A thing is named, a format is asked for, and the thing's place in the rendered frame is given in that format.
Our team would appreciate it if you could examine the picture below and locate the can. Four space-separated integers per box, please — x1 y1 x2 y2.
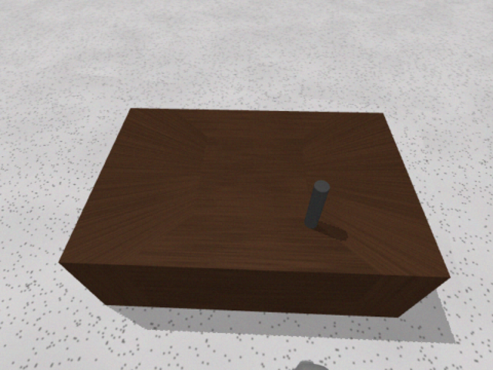
304 180 330 229

